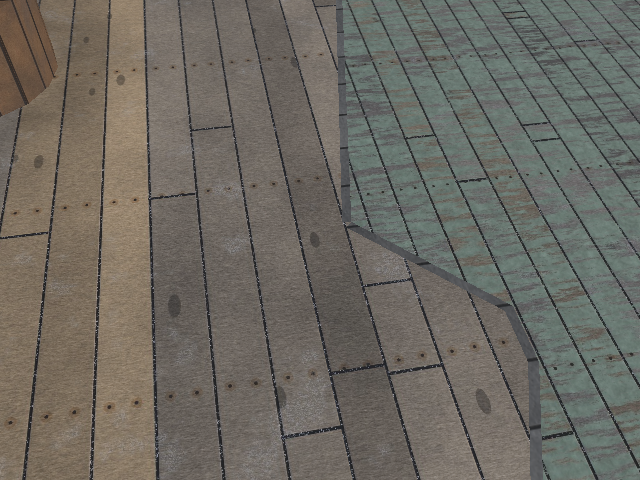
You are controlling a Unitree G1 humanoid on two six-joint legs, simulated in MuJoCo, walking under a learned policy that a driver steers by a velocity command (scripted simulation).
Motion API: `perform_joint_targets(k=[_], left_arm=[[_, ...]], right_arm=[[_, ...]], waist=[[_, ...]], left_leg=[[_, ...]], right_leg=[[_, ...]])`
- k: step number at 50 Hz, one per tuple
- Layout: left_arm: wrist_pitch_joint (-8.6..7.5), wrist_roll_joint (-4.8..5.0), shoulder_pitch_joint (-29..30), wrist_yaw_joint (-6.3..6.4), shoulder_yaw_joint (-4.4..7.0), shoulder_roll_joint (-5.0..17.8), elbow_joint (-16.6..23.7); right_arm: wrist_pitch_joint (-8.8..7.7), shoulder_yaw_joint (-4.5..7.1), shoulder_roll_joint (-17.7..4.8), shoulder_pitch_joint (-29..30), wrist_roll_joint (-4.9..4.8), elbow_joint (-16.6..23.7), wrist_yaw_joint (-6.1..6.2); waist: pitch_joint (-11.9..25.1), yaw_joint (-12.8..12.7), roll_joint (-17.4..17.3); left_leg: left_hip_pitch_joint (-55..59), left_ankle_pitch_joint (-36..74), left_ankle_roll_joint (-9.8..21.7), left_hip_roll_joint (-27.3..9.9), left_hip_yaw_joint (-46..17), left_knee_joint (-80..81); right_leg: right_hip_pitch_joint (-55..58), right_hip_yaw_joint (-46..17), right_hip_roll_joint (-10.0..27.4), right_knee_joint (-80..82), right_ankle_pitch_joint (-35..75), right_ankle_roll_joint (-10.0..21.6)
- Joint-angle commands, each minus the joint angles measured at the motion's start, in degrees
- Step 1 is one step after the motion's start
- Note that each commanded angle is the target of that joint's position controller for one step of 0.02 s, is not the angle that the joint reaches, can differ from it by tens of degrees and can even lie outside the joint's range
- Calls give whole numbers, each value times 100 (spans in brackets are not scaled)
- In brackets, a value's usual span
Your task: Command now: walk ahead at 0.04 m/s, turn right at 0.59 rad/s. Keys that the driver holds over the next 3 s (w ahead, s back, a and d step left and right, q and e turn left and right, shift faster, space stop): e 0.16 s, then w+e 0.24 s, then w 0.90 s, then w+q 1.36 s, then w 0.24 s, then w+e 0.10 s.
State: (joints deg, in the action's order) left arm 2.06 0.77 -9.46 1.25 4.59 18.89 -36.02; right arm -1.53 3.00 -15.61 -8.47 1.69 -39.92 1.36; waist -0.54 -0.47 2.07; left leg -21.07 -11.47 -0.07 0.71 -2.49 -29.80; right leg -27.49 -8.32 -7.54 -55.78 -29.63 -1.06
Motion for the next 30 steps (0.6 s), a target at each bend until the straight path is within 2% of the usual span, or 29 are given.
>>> perform_joint_targets(k=[1, 3, 4, 8, 9, 11, 13, 14, 15, 16, 17, 18, 19, 20, 21, 22, 23, 25, 27, 30], left_arm=[[80, 20, -439, 43, 284, 796, 202], [134, 54, -286, 4, 185, 462, 307], [129, 68, -145, -6, 152, 360, 390], [103, 35, 144, -92, 82, 232, 594], [107, 42, 123, -121, 84, 255, 597], [123, 53, 92, -181, 112, 329, 612], [101, 50, -139, -242, 151, 362, 537], [73, 47, -448, -263, 172, 334, 382], [43, 58, -913, -246, 221, 364, 146], [1, 87, -1533, -199, 305, 538, -55], [-81, 44, -1784, -155, 445, 1374, 62], [-279, -110, -1700, -207, 373, 1214, 190], [-408, -134, -1365, -199, 254, 905, 198], [-478, -73, -1134, -171, 171, 677, 222], [-483, -29, -974, -137, 107, 525, 232], [-480, -37, -926, -101, 69, 465, 225], [-493, -67, -982, -74, 60, 468, 197], [-530, -61, -1194, -32, 60, 466, 65], [-550, -49, -1340, -12, 79, 536, -65], [-560, -14, -1589, -6, 99, 613, -267]], right_arm=[[-2, 197, -672, 249, -103, 494, 66], [70, 215, -756, 217, -78, 454, 103], [102, 239, -794, 133, -57, 423, 121], [172, 349, -1023, 61, -92, 361, 124], [176, 380, -1083, 32, -126, 346, 101], [154, 424, -1186, -16, -221, 299, 42], [112, 436, -1226, 63, -313, 258, -12], [100, 419, -1165, 128, -351, 229, -30], [85, 369, -960, 59, -335, 168, -45], [61, 268, -586, 140, -252, 189, -90], [-10, 149, -235, 451, -67, 606, -142], [-187, 252, -623, 971, -237, 776, -143], [-290, 339, -921, 962, -389, 756, -180], [-351, 374, -977, 747, -330, 598, -190], [-386, 374, -950, 595, -191, 456, -187], [-408, 371, -897, 509, -117, 384, -203], [-426, 343, -801, 513, -118, 328, -233], [-430, 271, -614, 640, -136, 272, -270], [-417, 199, -476, 853, -183, 285, -297], [-425, 136, -423, 1261, -248, 386, -379]], waist=[[511, -87, -814], [367, -25, -943], [395, 59, -1063], [674, 234, -1312], [766, 267, -1324], [671, 292, -1387], [496, 124, -1353], [467, -46, -1241], [507, -192, -986], [496, -396, -168], [256, -365, 1545], [147, -649, 1123], [-257, -393, 878], [-383, -209, 684], [-319, -131, 592], [-268, -77, 571], [-204, -84, 573], [-123, -165, 425], [-164, -263, 452], [-354, -447, 485]], left_leg=[[1271, 2099, 1150, -1697, -1400, 880], [1108, 2078, 1091, -1412, -800, 1025], [1233, 2083, 1125, -1400, -660, 1054], [1440, 2184, 1233, -1654, -341, 1016], [1387, 1627, 1217, -1700, -289, 1110], [1119, -2, 1144, -1747, -301, 1332], [774, -1047, 993, -1773, -259, 1351], [500, -1379, 858, -1688, -91, 1166], [75, -1670, 660, -1486, 194, 702], [-838, -1872, 257, -1121, 770, -697], [-2860, -2620, -221, -218, 1036, -2833], [-3382, -2392, -80, -161, -56, -3458], [-3452, -1721, 76, -383, -222, -3477], [-3318, -1097, 97, -506, -198, -3305], [-3110, -647, 45, -575, -157, -3038], [-2801, -229, -18, -584, -106, -2772], [-2581, 156, -84, -504, 11, -2585], [-2336, 692, -164, -421, 112, -2010], [-2087, 1118, -211, -342, 147, -1340], [-1853, 1439, -207, -276, 189, -646]], right_leg=[[-946, 129, 537, -1580, 160, -334], [-809, 461, 602, -1224, 516, -408], [-795, 583, 629, -922, 583, -427], [-179, 804, 866, 326, 616, -368], [44, 911, 880, 611, 675, -307], [414, 1102, 856, 1143, 730, -117], [928, 1268, 797, 1905, 961, 164], [1440, 1412, 683, 2444, 1221, 320], [2147, 1461, 514, 2733, 1159, 466], [3008, 529, 1019, 3198, 719, 770], [3514, -2432, 2623, 3802, 23, 1715], [3054, -3450, 2922, 4560, -841, 2240], [2846, -3046, 2785, 4683, -993, 2027], [2714, -2482, 2524, 4578, -493, 1775], [2678, -1983, 2308, 4535, 148, 1586], [2589, -1577, 2098, 4572, 722, 1456], [2549, -1282, 1969, 4599, 1298, 1394], [2629, -787, 1816, 4570, 2197, 1275], [2575, -529, 1748, 4580, 2455, 1213], [2511, -425, 1815, 4607, 2478, 1211]])
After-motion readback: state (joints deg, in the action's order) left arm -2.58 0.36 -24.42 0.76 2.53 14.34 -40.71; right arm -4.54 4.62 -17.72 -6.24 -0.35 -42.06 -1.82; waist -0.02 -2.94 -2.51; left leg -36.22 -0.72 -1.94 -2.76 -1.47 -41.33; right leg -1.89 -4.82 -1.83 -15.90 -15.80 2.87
